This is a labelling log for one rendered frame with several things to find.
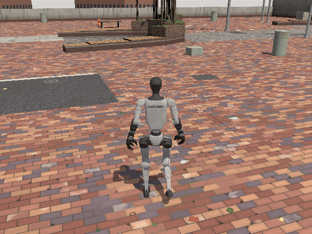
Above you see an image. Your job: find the right robot upper arm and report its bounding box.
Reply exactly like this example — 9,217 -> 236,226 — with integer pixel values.
166,98 -> 179,125

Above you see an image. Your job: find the robot right forearm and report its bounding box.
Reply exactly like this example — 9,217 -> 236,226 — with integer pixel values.
175,118 -> 184,137

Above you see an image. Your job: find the right robot hand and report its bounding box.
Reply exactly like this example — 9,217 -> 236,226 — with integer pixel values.
174,135 -> 185,145

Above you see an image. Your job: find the left robot upper arm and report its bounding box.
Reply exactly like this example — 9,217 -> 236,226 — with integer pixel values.
133,98 -> 146,126

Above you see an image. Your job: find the robot torso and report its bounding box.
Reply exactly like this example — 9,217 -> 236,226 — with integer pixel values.
145,97 -> 167,146

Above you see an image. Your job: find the robot left forearm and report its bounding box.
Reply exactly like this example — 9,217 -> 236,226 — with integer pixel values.
127,118 -> 137,140

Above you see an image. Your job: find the left robot hand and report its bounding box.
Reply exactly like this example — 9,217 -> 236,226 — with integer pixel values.
126,138 -> 137,150

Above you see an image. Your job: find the robot left thigh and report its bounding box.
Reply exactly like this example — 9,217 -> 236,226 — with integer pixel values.
139,136 -> 150,169

